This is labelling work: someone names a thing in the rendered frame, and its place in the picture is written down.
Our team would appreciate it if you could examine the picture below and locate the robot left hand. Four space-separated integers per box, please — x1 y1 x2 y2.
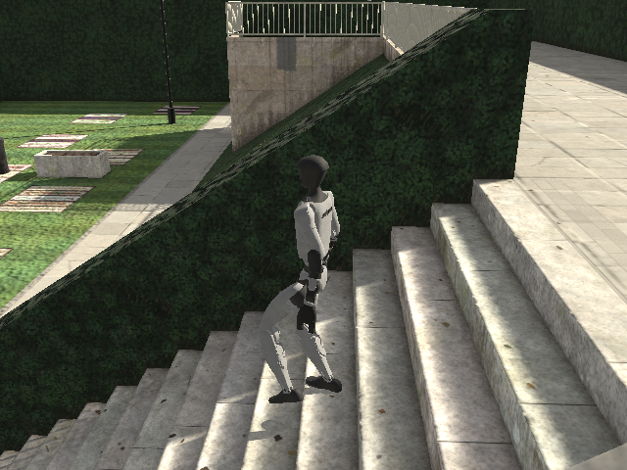
297 304 316 334

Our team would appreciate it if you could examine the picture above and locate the robot left thigh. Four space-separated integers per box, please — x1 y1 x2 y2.
259 282 307 343

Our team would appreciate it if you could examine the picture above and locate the robot left forearm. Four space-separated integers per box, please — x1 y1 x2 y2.
304 250 324 306

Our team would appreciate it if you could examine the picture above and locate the robot right upper arm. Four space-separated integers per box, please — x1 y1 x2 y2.
322 191 340 238

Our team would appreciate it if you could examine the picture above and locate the robot right forearm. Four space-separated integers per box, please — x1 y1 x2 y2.
322 234 339 263

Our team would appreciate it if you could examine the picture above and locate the left robot foot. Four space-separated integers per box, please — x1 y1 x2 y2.
268 388 304 403

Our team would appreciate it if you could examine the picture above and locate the robot left upper arm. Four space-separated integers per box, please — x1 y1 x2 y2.
294 203 325 260

